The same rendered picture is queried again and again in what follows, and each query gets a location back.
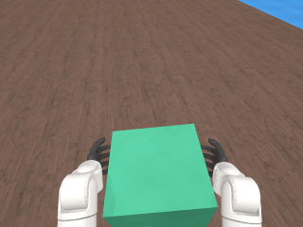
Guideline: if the robot right forearm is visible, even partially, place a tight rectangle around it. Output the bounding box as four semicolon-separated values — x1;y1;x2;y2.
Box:
212;162;262;227

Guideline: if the robot left forearm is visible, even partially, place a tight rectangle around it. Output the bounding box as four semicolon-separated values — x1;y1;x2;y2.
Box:
57;160;103;227

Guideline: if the left robot hand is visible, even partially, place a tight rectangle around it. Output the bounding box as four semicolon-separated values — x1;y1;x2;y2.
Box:
86;137;111;176

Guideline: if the carton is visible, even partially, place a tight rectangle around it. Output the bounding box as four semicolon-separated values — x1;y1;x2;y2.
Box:
102;123;218;227

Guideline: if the right robot hand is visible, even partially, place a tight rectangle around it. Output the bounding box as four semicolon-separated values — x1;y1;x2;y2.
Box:
201;138;228;178

